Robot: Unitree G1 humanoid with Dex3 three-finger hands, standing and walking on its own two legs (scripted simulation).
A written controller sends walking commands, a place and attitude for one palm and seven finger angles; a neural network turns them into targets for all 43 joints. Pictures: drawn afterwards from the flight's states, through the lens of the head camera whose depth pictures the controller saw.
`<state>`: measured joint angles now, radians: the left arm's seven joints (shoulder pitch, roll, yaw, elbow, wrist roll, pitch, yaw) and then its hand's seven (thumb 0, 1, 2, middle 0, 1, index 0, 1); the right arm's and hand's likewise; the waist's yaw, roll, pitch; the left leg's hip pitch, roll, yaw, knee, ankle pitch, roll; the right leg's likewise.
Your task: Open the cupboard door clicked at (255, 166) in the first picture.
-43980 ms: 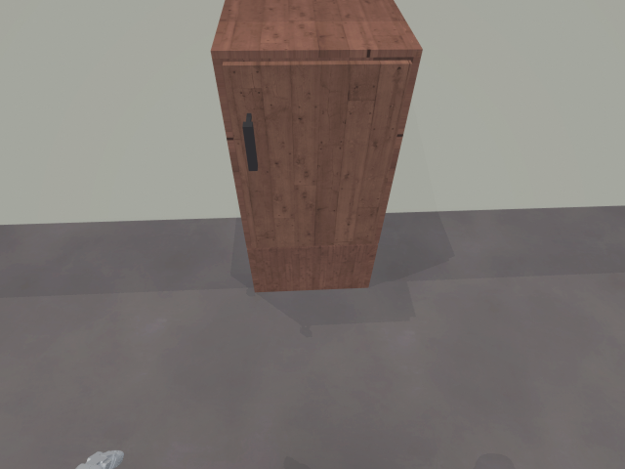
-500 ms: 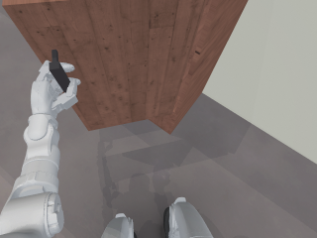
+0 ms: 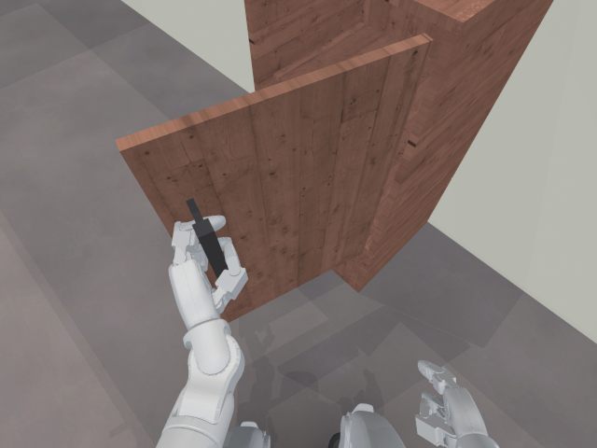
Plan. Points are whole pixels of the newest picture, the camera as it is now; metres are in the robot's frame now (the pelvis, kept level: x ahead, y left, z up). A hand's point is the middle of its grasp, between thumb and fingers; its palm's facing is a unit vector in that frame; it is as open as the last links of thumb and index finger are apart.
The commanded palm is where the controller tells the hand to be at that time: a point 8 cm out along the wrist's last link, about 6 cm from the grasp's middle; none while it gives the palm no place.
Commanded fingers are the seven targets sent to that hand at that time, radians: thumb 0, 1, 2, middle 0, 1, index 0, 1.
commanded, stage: pull the door open along its arc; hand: left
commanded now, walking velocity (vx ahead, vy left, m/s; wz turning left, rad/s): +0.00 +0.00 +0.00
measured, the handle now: (207, 239) +0.38 +0.15 +0.02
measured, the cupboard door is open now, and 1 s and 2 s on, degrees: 74 86 89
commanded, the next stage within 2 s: open thumb and fingers to let go in 0.26 s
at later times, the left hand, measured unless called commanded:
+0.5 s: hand (272, 305) +0.29 +0.05 +0.02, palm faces +0.42 -0.91 -0.05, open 6.1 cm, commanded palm +0.24 +0.09 +0.02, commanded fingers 0.00 0.34 0.66 -0.36 -1.29 -0.36 -1.29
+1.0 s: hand (269, 307) +0.29 +0.06 +0.03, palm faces +0.40 -0.92 -0.02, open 13.8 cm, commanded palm +0.23 +0.10 +0.02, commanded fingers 0.00 -0.50 0.30 -0.21 -0.65 -0.21 -0.65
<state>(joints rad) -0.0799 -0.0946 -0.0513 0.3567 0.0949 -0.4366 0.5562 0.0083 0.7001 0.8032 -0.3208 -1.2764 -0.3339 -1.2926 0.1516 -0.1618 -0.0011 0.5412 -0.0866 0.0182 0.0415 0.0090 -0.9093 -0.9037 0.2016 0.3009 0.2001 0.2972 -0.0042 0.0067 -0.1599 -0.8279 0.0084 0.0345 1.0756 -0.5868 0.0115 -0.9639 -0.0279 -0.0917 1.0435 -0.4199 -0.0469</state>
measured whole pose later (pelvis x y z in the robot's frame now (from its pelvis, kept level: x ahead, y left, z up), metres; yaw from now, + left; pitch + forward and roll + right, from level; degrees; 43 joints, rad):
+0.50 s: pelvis -0.01 -0.03 -0.01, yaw +3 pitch +18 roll +2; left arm 0.05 -0.11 -0.19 0.25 0.13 -0.37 0.61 0.00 0.65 0.78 -0.35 -1.32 -0.36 -1.34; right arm 0.15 -0.19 -0.01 0.60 -0.09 -0.08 0.01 0.01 -0.91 -0.90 0.20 0.30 0.20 0.30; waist -0.01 0.01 -0.16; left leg -0.83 0.01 -0.01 1.10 -0.57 -0.04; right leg -0.96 -0.04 -0.14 1.09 -0.44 -0.10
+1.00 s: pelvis -0.03 -0.02 -0.01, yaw +2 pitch +16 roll +1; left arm -0.03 -0.12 -0.17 0.33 0.11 -0.39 0.61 -0.01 -0.43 0.33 -0.28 -1.06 -0.31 -1.06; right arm 0.18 -0.19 -0.01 0.61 -0.09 -0.08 0.00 0.01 -0.91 -0.90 0.20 0.30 0.20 0.30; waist -0.01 0.01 -0.15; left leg -0.85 0.00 0.00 1.11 -0.55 -0.02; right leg -0.97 -0.04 -0.12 1.08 -0.40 -0.08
